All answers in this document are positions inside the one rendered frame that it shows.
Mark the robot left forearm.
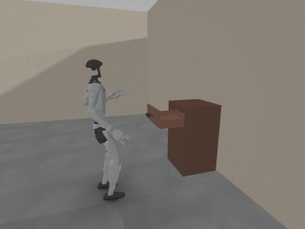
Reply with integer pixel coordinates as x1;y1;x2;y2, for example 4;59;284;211
105;94;110;102

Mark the cabinet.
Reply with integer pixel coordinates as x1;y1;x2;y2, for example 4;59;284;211
167;99;222;177

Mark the robot right forearm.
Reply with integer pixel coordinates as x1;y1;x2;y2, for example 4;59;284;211
89;108;115;134

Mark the left robot thigh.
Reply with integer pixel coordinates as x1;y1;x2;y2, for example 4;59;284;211
105;134;114;161

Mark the robot left hand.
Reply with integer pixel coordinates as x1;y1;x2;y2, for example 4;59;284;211
108;89;124;99

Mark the robot right upper arm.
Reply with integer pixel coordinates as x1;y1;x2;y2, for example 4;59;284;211
88;83;101;115

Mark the robot head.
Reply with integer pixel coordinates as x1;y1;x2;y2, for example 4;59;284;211
86;59;103;84

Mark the robot left upper arm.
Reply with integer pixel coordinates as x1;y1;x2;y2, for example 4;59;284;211
82;92;89;106

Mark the robot right hand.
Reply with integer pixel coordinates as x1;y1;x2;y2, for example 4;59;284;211
112;129;132;147

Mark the drawer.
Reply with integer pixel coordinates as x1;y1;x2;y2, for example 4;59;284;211
147;104;185;129

